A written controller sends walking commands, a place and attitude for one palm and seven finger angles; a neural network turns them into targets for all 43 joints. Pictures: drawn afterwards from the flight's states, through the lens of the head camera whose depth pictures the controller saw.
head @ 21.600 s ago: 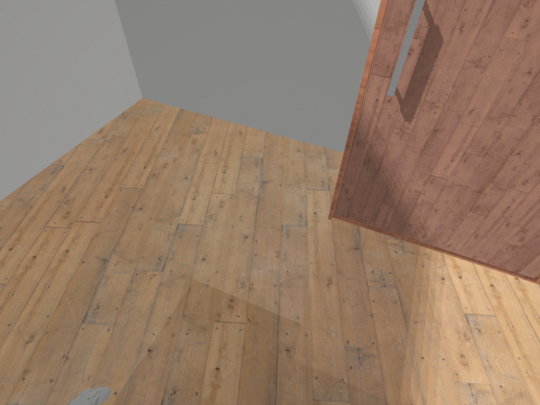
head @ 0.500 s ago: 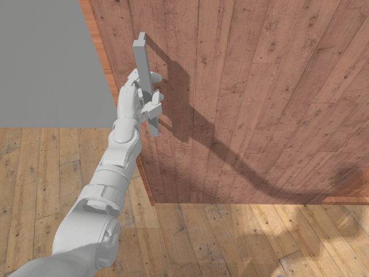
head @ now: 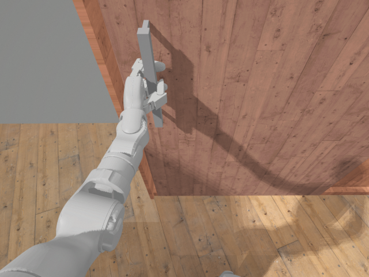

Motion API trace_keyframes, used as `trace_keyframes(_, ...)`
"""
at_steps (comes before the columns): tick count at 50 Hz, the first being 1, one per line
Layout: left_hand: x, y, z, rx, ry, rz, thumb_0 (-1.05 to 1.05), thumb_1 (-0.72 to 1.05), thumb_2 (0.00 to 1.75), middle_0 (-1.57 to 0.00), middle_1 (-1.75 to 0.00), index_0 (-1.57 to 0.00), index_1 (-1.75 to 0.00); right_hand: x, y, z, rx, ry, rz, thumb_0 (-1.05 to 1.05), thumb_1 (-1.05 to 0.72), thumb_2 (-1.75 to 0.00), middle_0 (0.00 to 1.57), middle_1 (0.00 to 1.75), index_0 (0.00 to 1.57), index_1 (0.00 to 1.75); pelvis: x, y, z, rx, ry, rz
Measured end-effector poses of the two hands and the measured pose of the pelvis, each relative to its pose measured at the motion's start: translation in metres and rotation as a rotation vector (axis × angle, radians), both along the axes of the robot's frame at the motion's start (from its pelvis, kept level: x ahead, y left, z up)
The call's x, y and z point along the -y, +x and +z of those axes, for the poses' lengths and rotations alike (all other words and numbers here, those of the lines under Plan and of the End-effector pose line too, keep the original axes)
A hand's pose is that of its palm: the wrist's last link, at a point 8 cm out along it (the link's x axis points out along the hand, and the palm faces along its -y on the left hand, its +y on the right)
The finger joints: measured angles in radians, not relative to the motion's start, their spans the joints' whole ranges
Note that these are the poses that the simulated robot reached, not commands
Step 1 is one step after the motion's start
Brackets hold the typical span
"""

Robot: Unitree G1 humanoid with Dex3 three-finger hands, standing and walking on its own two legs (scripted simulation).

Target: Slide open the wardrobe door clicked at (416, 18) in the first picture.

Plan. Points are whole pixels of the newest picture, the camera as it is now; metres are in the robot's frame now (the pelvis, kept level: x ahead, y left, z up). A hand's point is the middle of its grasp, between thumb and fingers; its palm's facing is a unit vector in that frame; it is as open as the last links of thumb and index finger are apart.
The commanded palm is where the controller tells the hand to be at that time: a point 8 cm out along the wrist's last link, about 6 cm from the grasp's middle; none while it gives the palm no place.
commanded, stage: step sideways, sliding the door along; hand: left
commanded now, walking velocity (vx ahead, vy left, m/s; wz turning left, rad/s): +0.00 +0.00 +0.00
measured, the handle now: (153, 82) +0.53 +0.08 +0.11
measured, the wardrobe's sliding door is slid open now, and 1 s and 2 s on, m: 0.02 0.11 0.49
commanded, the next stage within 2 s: none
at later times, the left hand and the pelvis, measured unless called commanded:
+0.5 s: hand (170, 94) +0.47 +0.04 +0.12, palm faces +0.05 -0.99 -0.15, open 6.0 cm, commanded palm +0.46 +0.04 +0.12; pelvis +0.02 -0.07 +0.01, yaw +2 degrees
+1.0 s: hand (202, 93) +0.48 -0.04 +0.12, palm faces +0.23 -0.96 -0.16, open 6.2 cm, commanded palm +0.45 -0.06 +0.12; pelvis +0.07 -0.21 +0.01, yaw +8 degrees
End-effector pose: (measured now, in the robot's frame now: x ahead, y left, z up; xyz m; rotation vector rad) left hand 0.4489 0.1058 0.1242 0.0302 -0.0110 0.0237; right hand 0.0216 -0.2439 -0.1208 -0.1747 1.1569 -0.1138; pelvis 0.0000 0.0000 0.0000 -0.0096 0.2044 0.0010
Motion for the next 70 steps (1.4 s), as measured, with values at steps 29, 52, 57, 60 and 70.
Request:
trace_keyframes(29,0.022,-0.001,0.007,-0.058,0.121,0.058,0.0,0.73,0.83,-0.37,-1.35,-0.24,-1.4,0.079,0.117,0.006,0.111,-0.068,0.042,0.01,-0.91,-0.9,0.2,0.3,0.21,0.3,0.088,0.019,0.015,0.219,0.075,0.043)
trace_keyframes(52,0.105,-0.003,0.003,-0.001,0.129,0.203,0.0,0.74,0.87,-0.4,-1.37,-0.2,-1.4,0.182,0.248,0.007,0.245,0.005,0.202,0.01,-0.91,-0.9,0.2,0.3,0.2,0.3,0.225,0.072,0.009,0.229,0.032,0.133)
trace_keyframes(57,0.138,-0.003,0.002,0.02,0.116,0.222,0.0,0.74,0.87,-0.43,-1.39,-0.2,-1.4,0.206,0.269,0.011,0.256,0.059,0.271,0.01,-0.91,-0.9,0.2,0.3,0.2,0.3,0.267,0.087,0.009,0.245,0.036,0.143)
trace_keyframes(60,0.158,-0.003,0.001,0.04,0.149,0.245,-0.01,0.73,0.86,-0.44,-1.39,-0.21,-1.4,0.222,0.288,0.004,0.308,0.106,0.276,0.01,-0.91,-0.9,0.2,0.3,0.2,0.3,0.297,0.102,-0.002,0.264,0.05,0.138)
trace_keyframes(70,0.242,-0.005,0.003,0.008,0.194,0.288,-0.03,0.72,0.82,-0.43,-1.4,-0.21,-1.4,0.29,0.34,0.007,0.412,0.154,0.228,0.01,-0.91,-0.9,0.2,0.3,0.2,0.3,0.365,0.113,0.008,0.216,0.094,0.144)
